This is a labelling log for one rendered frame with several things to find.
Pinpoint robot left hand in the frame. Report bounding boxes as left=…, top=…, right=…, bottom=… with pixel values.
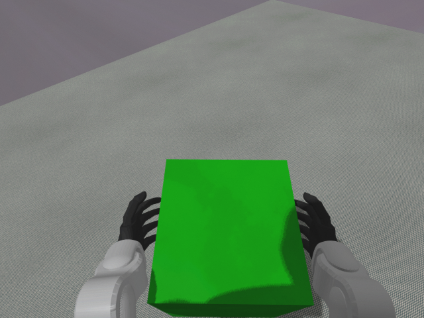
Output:
left=118, top=191, right=161, bottom=251

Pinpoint right robot forearm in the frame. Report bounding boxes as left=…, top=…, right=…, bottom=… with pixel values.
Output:
left=311, top=240, right=396, bottom=318

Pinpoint robot right hand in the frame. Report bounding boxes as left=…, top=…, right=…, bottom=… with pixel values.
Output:
left=294, top=192, right=337, bottom=259

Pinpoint carton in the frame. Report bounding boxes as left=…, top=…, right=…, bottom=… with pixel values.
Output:
left=147, top=159, right=314, bottom=318

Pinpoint left robot forearm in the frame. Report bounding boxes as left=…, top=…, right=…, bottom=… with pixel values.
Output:
left=74, top=239, right=148, bottom=318

